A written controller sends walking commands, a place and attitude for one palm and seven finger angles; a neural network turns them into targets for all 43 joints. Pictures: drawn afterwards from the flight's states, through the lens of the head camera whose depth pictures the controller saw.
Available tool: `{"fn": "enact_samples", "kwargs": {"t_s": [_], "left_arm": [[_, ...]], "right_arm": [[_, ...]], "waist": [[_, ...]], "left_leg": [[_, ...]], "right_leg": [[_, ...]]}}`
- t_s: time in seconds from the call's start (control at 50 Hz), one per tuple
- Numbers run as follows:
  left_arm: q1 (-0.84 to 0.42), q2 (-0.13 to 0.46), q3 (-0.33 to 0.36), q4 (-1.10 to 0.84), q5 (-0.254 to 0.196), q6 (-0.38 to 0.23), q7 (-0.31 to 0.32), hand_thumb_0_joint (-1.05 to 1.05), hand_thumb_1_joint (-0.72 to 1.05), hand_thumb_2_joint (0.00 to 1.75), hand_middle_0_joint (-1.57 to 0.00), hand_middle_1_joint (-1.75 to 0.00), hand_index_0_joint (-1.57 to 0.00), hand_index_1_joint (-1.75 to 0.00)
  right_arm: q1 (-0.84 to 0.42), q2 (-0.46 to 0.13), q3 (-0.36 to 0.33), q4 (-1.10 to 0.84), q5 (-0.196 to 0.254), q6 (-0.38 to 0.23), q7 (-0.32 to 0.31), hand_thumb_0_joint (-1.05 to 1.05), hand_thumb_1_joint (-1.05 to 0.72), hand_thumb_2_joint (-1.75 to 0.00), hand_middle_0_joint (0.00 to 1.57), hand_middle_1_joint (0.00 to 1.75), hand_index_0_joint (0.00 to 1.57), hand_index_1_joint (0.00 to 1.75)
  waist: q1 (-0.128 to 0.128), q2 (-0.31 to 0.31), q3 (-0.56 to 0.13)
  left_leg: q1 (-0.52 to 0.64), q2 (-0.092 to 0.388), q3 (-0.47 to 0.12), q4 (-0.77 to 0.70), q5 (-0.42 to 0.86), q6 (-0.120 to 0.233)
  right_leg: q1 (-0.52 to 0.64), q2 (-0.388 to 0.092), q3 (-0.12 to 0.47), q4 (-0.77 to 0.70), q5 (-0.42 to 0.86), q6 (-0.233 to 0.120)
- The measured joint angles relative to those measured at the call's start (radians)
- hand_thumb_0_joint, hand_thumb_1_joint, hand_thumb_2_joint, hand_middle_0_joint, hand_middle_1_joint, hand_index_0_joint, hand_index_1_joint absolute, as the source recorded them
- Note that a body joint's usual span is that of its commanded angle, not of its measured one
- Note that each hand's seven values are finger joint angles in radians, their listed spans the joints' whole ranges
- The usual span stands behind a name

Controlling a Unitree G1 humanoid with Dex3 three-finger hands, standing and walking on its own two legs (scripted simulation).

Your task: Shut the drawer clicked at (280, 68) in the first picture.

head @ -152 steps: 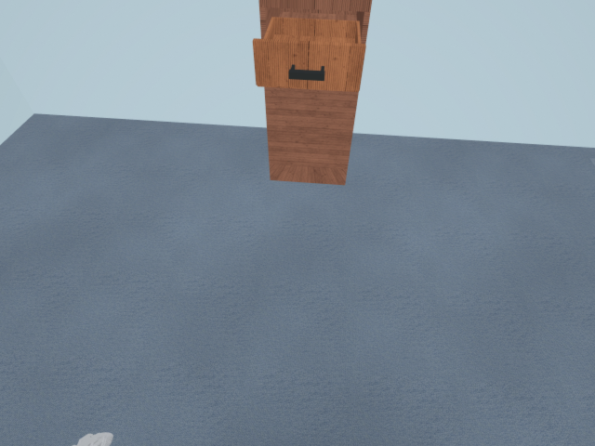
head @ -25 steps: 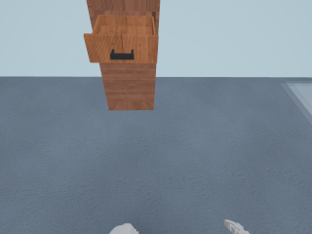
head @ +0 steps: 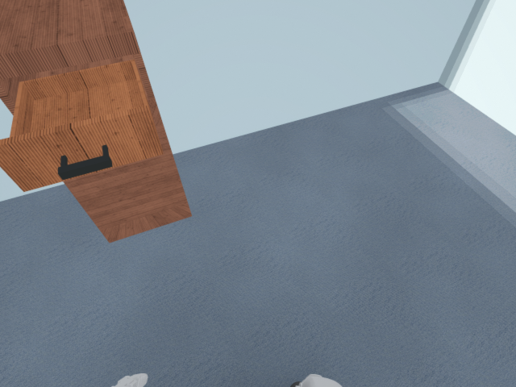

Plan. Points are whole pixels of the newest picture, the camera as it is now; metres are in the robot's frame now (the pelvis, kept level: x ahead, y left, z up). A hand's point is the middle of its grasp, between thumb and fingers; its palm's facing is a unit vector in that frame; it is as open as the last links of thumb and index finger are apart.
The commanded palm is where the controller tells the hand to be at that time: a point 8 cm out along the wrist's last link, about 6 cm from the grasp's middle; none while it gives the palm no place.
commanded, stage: turn to face it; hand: left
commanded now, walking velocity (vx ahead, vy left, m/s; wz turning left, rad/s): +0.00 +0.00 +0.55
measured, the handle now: (85, 160) +0.59 +0.41 -0.03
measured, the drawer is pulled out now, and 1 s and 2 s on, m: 0.28 0.28 0.28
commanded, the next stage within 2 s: take the last steps up to it in 0.72 s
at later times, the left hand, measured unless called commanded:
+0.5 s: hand out of the picture +0.10 +0.22 -0.18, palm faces +0.27 -0.95 -0.18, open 7.3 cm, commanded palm none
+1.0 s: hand out of the picture +0.05 +0.16 -0.15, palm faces +0.43 -0.88 -0.22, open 7.4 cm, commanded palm none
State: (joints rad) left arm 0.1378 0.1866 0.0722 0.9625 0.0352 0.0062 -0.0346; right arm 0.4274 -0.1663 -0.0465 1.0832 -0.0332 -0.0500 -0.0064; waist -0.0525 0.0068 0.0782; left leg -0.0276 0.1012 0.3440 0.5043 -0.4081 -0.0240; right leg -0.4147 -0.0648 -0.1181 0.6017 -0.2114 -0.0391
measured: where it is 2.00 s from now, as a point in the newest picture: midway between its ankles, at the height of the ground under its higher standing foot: (231, 352)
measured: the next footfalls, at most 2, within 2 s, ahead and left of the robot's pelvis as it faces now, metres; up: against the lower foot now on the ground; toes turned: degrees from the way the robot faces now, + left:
right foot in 0.02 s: +0.15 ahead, -0.11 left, +0.00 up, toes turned -7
left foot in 0.40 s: +0.14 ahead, +0.12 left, +0.00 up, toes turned +18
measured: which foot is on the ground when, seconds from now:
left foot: down 0.00-0.02, up 0.04-0.38, down 0.40-0.82, up 0.84-1.00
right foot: up 0.00-0.00, down 0.02-0.40, up 0.42-0.80, down 0.82-1.00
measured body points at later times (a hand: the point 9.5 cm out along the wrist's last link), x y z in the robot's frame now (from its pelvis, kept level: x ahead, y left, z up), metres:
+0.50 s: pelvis +0.09 +0.02 +0.00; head +0.10 +0.06 +0.45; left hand +0.08 +0.27 -0.17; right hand +0.17 -0.21 -0.14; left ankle +0.10 +0.11 -0.73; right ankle +0.09 -0.11 -0.68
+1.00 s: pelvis +0.10 -0.01 +0.02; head +0.10 -0.03 +0.46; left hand +0.02 +0.21 -0.13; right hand +0.24 -0.22 -0.14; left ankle +0.04 +0.10 -0.67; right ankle +0.13 -0.12 -0.73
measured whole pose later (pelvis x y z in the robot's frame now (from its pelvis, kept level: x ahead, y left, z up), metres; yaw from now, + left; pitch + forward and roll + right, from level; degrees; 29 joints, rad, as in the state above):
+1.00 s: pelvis +0.10 -0.01 +0.02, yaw +21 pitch -1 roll +1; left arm 0.32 0.14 0.03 1.01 0.03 -0.02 0.02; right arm 0.21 -0.21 -0.07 1.02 -0.03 0.05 0.03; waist 0.02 0.03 0.01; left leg -0.42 0.02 0.03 0.97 -0.37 -0.01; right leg -0.16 -0.06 -0.12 0.44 -0.25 0.00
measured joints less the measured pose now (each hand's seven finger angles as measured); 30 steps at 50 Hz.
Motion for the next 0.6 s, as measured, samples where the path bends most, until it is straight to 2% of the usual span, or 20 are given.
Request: {"fn": "enact_samples", "kwargs": {"t_s": [0.02,0.04,0.08,0.1,0.14,0.2,0.26,0.34,0.38,0.4,0.42,0.46,0.52,0.6], "left_arm": [[-0.009,0.008,-0.002,-0.007,0.002,-0.018,0.003,0.0,0.91,0.89,-0.2,-0.3,-0.19,-0.3],[-0.022,0.009,-0.003,-0.009,-0.003,-0.035,0.01,0.0,0.91,0.89,-0.2,-0.3,-0.19,-0.3],[-0.036,0.001,-0.013,-0.007,-0.013,-0.051,0.022,0.0,0.91,0.89,-0.2,-0.3,-0.19,-0.3],[-0.037,-0.007,-0.018,-0.003,-0.015,-0.052,0.03,0.0,0.91,0.89,-0.2,-0.3,-0.2,-0.3],[-0.03,-0.023,-0.027,0.008,-0.016,-0.05,0.043,0.0,0.91,0.89,-0.2,-0.3,-0.2,-0.3],[-0.015,-0.043,-0.036,0.026,-0.014,-0.039,0.055,0.0,0.91,0.89,-0.2,-0.3,-0.2,-0.3],[-0.01,-0.043,-0.023,0.022,-0.016,-0.031,0.064,-0.02,0.93,0.89,-0.2,-0.3,-0.2,-0.3],[0.004,-0.031,-0.018,0.019,-0.01,-0.015,0.064,-0.02,0.93,0.89,-0.2,-0.3,-0.2,-0.3],[0.022,-0.025,-0.014,0.019,-0.012,-0.005,0.063,-0.02,0.93,0.89,-0.2,-0.3,-0.2,-0.3],[0.036,-0.023,-0.011,0.018,-0.015,0.003,0.062,-0.01,0.92,0.89,-0.2,-0.3,-0.2,-0.3],[0.044,-0.014,-0.006,0.019,-0.018,0.013,0.061,-0.01,0.92,0.89,-0.2,-0.3,-0.2,-0.3],[0.061,0.005,0.002,0.029,-0.017,0.033,0.062,-0.01,0.92,0.89,-0.2,-0.3,-0.2,-0.3],[0.078,0.025,0.01,0.053,-0.014,0.043,0.058,0.0,0.92,0.89,-0.2,-0.3,-0.2,-0.3],[0.102,0.035,0.007,0.068,-0.017,0.043,0.059,0.0,0.92,0.89,-0.2,-0.3,-0.19,-0.3]], "right_arm": [[0.011,0.007,0.003,0.005,0.006,0.004,0.002,0.01,-0.91,-0.89,0.2,0.3,0.2,0.3],[0.007,0.009,0.007,0.015,0.012,0.013,0.002,0.01,-0.91,-0.89,0.2,0.3,0.2,0.3],[-0.01,0.009,0.008,0.031,0.019,0.032,-0.001,0.01,-0.91,-0.89,0.2,0.3,0.2,0.3],[-0.02,0.009,0.007,0.035,0.019,0.041,-0.003,0.01,-0.91,-0.89,0.2,0.3,0.2,0.3],[-0.043,0.009,0.006,0.034,0.016,0.056,-0.006,0.01,-0.91,-0.89,0.2,0.3,0.2,0.3],[-0.074,0.018,0.006,0.013,0.013,0.067,-0.006,0.01,-0.91,-0.89,0.2,0.3,0.2,0.3],[-0.097,0.032,0.007,-0.008,0.011,0.073,0.0,0.01,-0.91,-0.89,0.2,0.3,0.2,0.3],[-0.129,0.038,0.008,-0.031,0.006,0.081,0.006,0.01,-0.92,-0.89,0.2,0.3,0.2,0.3],[-0.136,0.024,0.006,-0.043,0.005,0.081,0.008,0.01,-0.93,-0.89,0.2,0.3,0.2,0.3],[-0.136,0.014,0.004,-0.053,0.004,0.077,0.01,0.02,-0.93,-0.89,0.2,0.3,0.2,0.3],[-0.145,0.012,0.002,-0.059,0.001,0.074,0.009,0.02,-0.93,-0.89,0.2,0.3,0.2,0.3],[-0.165,0.013,0.004,-0.074,-0.003,0.069,0.003,0.01,-0.93,-0.89,0.2,0.3,0.2,0.3],[-0.186,0.011,0.007,-0.088,0.0,0.06,-0.008,0.01,-0.92,-0.89,0.2,0.3,0.2,0.3],[-0.21,0.003,0.012,-0.096,0.007,0.055,-0.012,0.01,-0.91,-0.89,0.2,0.3,0.2,0.3]], "waist": [[-0.002,-0.005,0.001],[-0.004,-0.001,0.012],[-0.007,0.012,0.021],[-0.008,0.018,0.018],[-0.011,0.025,0.003],[-0.018,0.02,-0.023],[-0.008,0.008,-0.041],[0.019,-0.014,-0.045],[0.03,-0.018,-0.045],[0.034,-0.012,-0.049],[0.037,-0.024,-0.046],[0.04,-0.045,-0.034],[0.047,-0.053,-0.025],[0.057,-0.04,-0.022]], "left_leg": [[-0.036,0.021,-0.009,0.099,-0.032,0.001],[-0.094,0.035,-0.058,0.245,-0.08,0.003],[-0.217,0.023,-0.177,0.512,-0.12,0.012],[-0.27,0.016,-0.215,0.598,-0.104,0.014],[-0.354,0.01,-0.256,0.663,-0.047,0.01],[-0.421,0.009,-0.272,0.587,0.016,-0.002],[-0.436,0.008,-0.264,0.476,0.037,-0.011],[-0.386,-0.003,-0.233,0.307,0.04,-0.012],[-0.331,-0.01,-0.222,0.19,0.096,-0.007],[-0.317,-0.013,-0.233,0.143,0.142,0.012],[-0.328,-0.026,-0.234,0.162,0.138,0.037],[-0.331,-0.048,-0.23,0.173,0.111,0.075],[-0.301,-0.074,-0.234,0.101,0.136,0.084],[-0.252,-0.094,-0.247,-0.002,0.19,0.091]], "right_leg": [[0.019,0.003,-0.005,-0.025,0.065,-0.015],[0.013,0.01,-0.012,0.009,0.065,-0.024],[0.033,0.022,-0.029,0.037,0.009,-0.032],[0.054,0.026,-0.038,0.024,-0.007,-0.031],[0.097,0.032,-0.056,-0.028,-0.005,-0.019],[0.149,0.03,-0.085,-0.1,0.01,-0.017],[0.18,0.022,-0.118,-0.133,0.007,-0.01],[0.196,-0.003,-0.157,-0.102,-0.032,0.011],[0.189,-0.02,-0.176,-0.049,-0.07,0.028],[0.174,-0.027,-0.186,-0.007,-0.096,0.038],[0.149,-0.036,-0.167,0.052,-0.164,0.052],[0.08,-0.025,-0.073,0.216,-0.286,0.062],[-0.001,-0.007,0.021,0.408,-0.265,0.074],[-0.011,-0.004,0.066,0.401,-0.225,0.092]]}}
